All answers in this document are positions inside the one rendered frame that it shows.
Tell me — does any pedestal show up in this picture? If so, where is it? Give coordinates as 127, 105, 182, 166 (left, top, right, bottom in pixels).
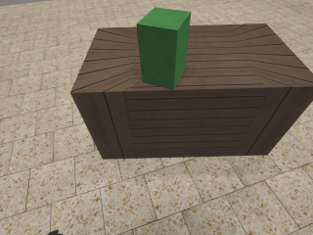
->
70, 23, 313, 160

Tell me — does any carton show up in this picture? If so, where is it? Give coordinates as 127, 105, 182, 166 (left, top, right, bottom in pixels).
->
136, 7, 192, 90

